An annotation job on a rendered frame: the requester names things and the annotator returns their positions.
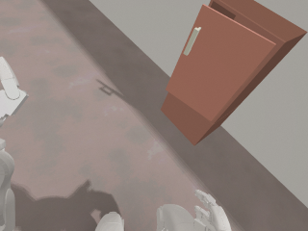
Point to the robot right thigh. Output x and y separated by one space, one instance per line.
172 217

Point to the cupboard door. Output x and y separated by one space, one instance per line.
223 56

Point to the robot right hand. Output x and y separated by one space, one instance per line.
215 220

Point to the robot left forearm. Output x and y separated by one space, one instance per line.
7 198

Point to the robot left hand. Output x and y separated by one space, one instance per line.
11 98

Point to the handle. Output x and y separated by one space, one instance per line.
191 41

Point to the robot thigh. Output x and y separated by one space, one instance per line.
172 217
111 222

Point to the robot left thigh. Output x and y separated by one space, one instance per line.
111 222

